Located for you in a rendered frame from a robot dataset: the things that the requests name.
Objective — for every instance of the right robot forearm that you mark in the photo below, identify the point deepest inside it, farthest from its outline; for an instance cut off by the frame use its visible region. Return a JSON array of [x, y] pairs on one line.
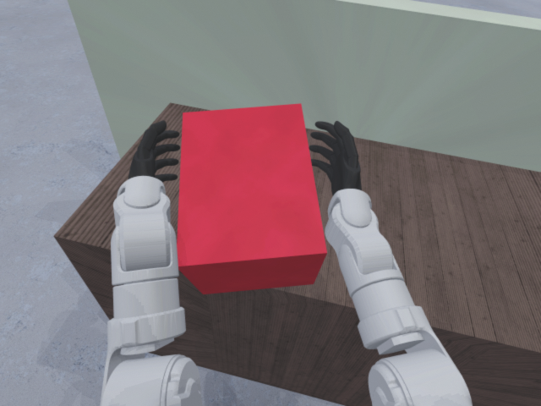
[[389, 320]]

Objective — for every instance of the carton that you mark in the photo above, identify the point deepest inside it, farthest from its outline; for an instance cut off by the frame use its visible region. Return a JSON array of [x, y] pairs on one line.
[[248, 211]]

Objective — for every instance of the left robot upper arm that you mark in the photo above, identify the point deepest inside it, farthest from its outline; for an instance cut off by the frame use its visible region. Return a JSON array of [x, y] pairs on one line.
[[171, 380]]

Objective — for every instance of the left robot forearm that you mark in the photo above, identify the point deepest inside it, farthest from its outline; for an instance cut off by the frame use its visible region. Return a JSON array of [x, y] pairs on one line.
[[144, 255]]

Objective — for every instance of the right robot upper arm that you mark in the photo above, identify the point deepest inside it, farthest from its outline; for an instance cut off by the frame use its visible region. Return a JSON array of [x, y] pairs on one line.
[[421, 378]]

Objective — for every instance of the left robot hand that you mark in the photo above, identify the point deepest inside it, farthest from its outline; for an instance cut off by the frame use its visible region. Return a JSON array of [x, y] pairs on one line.
[[144, 162]]

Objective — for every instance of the right robot hand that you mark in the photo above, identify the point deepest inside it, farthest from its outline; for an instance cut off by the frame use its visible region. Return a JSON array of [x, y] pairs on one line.
[[344, 169]]

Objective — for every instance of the pedestal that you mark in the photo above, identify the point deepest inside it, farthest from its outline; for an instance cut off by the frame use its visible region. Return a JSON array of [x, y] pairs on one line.
[[465, 234]]

